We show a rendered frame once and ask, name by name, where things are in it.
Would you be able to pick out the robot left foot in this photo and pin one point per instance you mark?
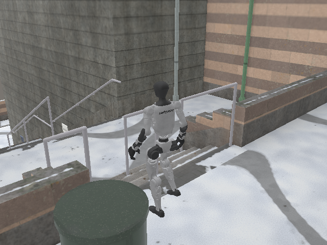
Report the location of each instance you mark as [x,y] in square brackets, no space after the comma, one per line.
[160,213]

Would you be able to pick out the right robot upper arm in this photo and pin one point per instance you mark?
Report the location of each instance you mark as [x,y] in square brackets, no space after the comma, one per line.
[179,111]

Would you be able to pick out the robot left hand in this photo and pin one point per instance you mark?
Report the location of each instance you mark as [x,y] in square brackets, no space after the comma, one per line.
[132,152]

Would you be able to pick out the left robot upper arm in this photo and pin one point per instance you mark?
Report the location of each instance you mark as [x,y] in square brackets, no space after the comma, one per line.
[148,111]

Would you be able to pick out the robot right thigh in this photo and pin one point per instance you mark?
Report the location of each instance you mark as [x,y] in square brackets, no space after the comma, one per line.
[163,156]

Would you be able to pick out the robot right hand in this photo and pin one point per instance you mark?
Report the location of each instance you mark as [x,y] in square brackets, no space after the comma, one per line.
[181,142]

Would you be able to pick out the robot right forearm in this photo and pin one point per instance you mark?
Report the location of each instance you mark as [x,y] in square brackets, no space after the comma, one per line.
[182,132]

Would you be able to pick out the robot left forearm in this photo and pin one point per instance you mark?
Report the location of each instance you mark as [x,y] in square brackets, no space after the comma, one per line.
[140,140]

